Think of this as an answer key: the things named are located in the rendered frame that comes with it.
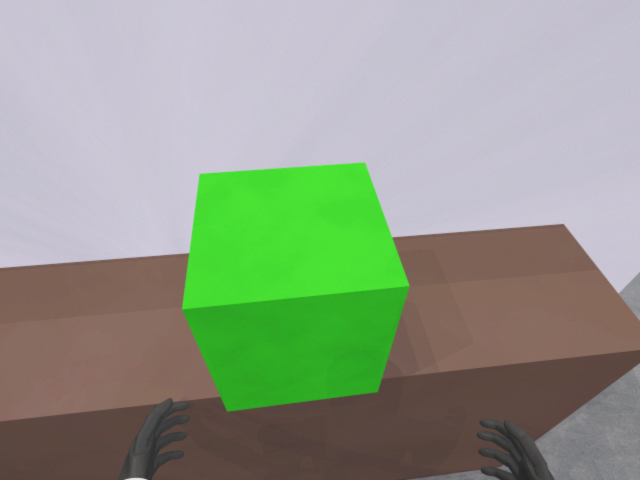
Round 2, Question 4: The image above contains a right robot hand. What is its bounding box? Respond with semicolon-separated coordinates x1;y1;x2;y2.
477;419;555;480

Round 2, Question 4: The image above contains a carton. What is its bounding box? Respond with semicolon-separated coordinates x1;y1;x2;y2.
182;162;409;412

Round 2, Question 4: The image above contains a left robot hand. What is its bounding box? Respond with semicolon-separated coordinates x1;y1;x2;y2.
118;398;190;480

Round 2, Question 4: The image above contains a pedestal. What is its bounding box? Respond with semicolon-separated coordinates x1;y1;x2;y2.
0;224;640;480

